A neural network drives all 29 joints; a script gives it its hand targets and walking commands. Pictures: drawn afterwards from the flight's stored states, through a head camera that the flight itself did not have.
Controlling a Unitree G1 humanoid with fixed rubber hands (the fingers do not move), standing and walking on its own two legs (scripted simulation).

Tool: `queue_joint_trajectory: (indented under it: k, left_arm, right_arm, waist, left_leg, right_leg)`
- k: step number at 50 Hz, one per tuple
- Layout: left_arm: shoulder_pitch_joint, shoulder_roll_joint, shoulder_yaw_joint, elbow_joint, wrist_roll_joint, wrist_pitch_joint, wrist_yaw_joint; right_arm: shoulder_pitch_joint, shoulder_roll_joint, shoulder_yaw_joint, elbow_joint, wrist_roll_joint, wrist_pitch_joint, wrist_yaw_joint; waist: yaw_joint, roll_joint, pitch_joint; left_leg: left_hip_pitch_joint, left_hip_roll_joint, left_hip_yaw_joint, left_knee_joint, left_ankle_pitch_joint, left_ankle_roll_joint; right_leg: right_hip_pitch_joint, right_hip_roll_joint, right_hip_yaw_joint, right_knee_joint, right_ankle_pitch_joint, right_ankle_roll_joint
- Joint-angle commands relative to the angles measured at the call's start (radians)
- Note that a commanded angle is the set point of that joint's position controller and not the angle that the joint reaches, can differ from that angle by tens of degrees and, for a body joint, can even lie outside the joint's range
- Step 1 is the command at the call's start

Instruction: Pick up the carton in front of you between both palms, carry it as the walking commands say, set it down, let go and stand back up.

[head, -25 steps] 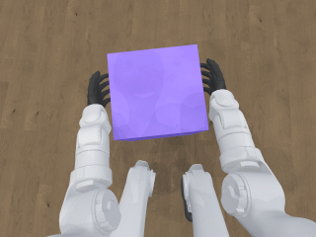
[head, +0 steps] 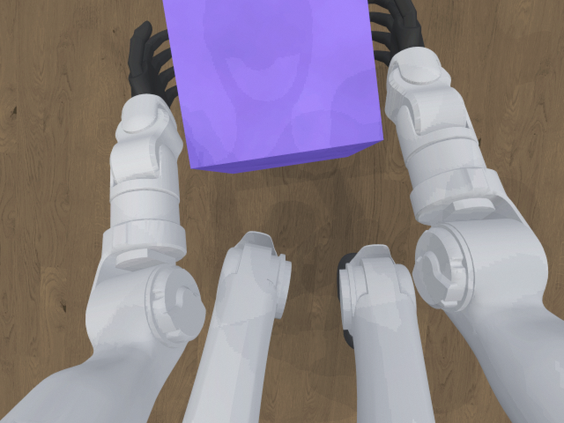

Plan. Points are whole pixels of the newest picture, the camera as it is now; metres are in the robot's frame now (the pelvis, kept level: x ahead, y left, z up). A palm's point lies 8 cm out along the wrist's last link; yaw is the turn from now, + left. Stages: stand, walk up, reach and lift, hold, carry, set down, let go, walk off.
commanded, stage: set down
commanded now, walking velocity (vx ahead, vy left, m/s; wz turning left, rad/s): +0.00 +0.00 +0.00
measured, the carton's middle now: (278, 90) +0.52 +0.07 -0.21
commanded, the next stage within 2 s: none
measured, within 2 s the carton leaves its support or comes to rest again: rests again in 0.70 s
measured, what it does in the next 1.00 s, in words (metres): lowers itself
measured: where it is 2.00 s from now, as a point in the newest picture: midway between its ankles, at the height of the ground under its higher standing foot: (302, 312)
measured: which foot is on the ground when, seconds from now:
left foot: down 0.00-1.00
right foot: down 0.00-1.00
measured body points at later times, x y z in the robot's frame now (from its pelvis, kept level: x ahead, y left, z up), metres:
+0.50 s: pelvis +0.01 +0.00 -0.06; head +0.37 +0.01 +0.21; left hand +0.51 +0.23 -0.22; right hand +0.58 -0.07 -0.23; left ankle +0.11 +0.13 -0.41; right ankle +0.11 -0.11 -0.41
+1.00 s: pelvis +0.00 +0.00 -0.07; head +0.36 +0.01 +0.19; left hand +0.50 +0.22 -0.24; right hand +0.57 -0.08 -0.25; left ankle +0.11 +0.13 -0.41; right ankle +0.11 -0.11 -0.41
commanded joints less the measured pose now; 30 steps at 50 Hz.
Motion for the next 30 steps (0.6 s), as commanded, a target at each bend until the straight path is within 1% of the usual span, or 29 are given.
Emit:
queue_joint_trajectory:
  k: [1,8,11,12,14,16,18,23,30]
  left_arm:
    - [-0.742,-0.770,-0.492,-0.045,-0.133,-0.034,-0.246]
    - [-0.834,-0.725,-0.541,-0.070,-0.201,-0.055,-0.240]
    - [-0.872,-0.721,-0.582,-0.103,-0.242,-0.063,-0.235]
    - [-0.898,-0.727,-0.603,-0.122,-0.254,-0.064,-0.233]
    - [-0.892,-0.747,-0.627,-0.128,-0.270,-0.066,-0.231]
    - [-0.865,-0.767,-0.647,-0.121,-0.281,-0.073,-0.231]
    - [-0.839,-0.770,-0.646,-0.098,-0.282,-0.079,-0.231]
    - [-0.796,-0.755,-0.601,-0.021,-0.256,-0.091,-0.237]
    - [-0.809,-0.709,-0.546,0.024,-0.228,-0.107,-0.241]
  right_arm:
    - [-0.571,0.895,0.329,-0.044,0.107,-0.042,0.166]
    - [-0.660,0.846,0.388,-0.051,0.180,-0.061,0.169]
    - [-0.708,0.846,0.428,-0.096,0.224,-0.070,0.169]
    - [-0.724,0.853,0.441,-0.119,0.241,-0.072,0.170]
    - [-0.711,0.864,0.459,-0.129,0.255,-0.074,0.175]
    - [-0.671,0.881,0.458,-0.116,0.255,-0.081,0.178]
    - [-0.636,0.886,0.449,-0.091,0.249,-0.087,0.181]
    - [-0.598,0.863,0.410,-0.021,0.219,-0.104,0.190]
    - [-0.633,0.810,0.375,0.014,0.207,-0.123,0.198]
  waist:
    - [0.080,-0.069,-1.165]
    - [0.092,-0.071,-1.189]
    - [0.091,-0.071,-1.249]
    - [0.095,-0.058,-1.255]
    - [0.092,-0.050,-1.229]
    - [0.087,-0.048,-1.212]
    - [0.083,-0.050,-1.169]
    - [0.078,-0.055,-1.026]
    - [0.082,-0.061,-0.909]
  left_leg:
    - [0.539,-0.023,0.162,-0.111,0.313,0.006]
    - [0.546,-0.010,0.168,-0.015,0.365,0.004]
    - [0.593,-0.006,0.165,0.019,0.407,0.006]
    - [0.588,-0.005,0.165,0.024,0.412,0.009]
    - [0.589,-0.007,0.160,0.036,0.457,0.010]
    - [0.600,-0.009,0.152,0.050,0.502,0.010]
    - [0.591,-0.012,0.144,0.062,0.515,0.011]
    - [0.512,-0.016,0.141,0.075,0.459,0.016]
    - [0.430,-0.012,0.140,0.090,0.388,0.024]
  right_leg:
    - [0.641,0.027,-0.112,-0.098,0.219,-0.023]
    - [0.630,0.017,-0.116,0.010,0.261,-0.025]
    - [0.639,0.012,-0.122,0.054,0.295,-0.024]
    - [0.628,0.012,-0.118,0.065,0.302,-0.028]
    - [0.613,0.014,-0.122,0.090,0.346,-0.032]
    - [0.595,0.016,-0.122,0.103,0.373,-0.033]
    - [0.560,0.015,-0.120,0.109,0.370,-0.033]
    - [0.473,0.015,-0.112,0.114,0.318,-0.037]
    - [0.418,0.014,-0.101,0.123,0.262,-0.045]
